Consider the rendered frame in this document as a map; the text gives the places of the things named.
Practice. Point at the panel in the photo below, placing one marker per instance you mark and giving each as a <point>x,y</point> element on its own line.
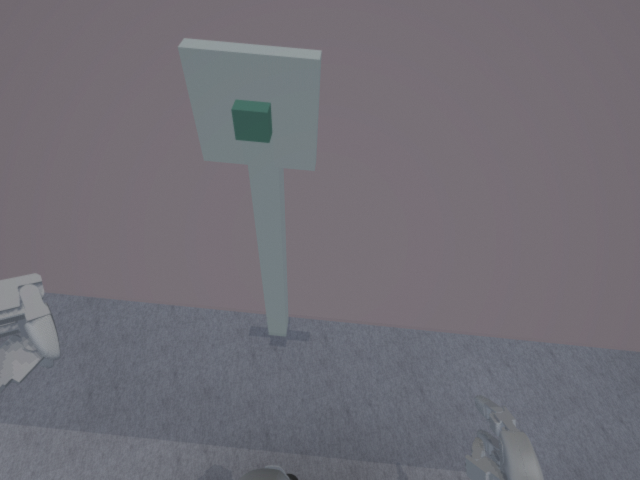
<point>218,73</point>

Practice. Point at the button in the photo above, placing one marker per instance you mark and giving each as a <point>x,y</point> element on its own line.
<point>252,121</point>

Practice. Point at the robot left shin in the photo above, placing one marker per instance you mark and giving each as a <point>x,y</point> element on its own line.
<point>278,468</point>

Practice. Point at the right robot hand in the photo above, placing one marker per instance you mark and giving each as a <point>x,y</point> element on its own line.
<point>513,456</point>

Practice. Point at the left robot hand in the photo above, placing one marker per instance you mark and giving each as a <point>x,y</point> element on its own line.
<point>22,310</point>

